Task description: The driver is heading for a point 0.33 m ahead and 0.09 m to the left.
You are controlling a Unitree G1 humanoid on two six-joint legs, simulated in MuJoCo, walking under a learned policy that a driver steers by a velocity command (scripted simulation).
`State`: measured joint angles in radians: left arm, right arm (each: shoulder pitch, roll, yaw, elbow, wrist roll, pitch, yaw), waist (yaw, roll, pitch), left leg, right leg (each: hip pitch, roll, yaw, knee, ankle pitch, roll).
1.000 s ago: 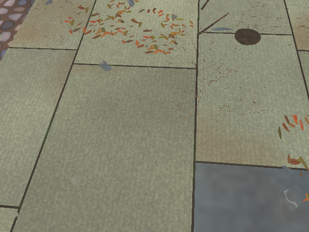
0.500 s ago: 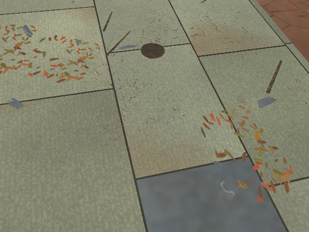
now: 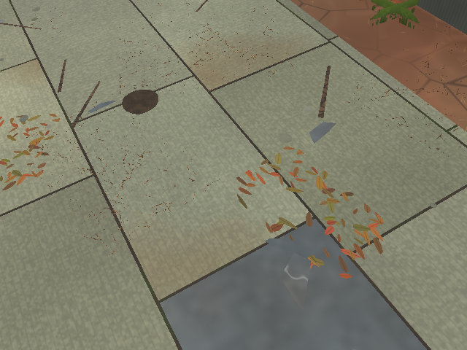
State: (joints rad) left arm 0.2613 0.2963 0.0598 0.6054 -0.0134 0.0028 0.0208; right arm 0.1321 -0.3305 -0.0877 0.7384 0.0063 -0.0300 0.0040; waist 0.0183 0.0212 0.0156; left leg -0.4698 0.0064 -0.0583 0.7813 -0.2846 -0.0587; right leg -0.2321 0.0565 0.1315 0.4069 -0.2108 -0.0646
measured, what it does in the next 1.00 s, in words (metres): walks ahead: left foot, then right foot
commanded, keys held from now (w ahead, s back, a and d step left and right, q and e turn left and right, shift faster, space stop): w+e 0.02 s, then w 0.28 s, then no key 0.70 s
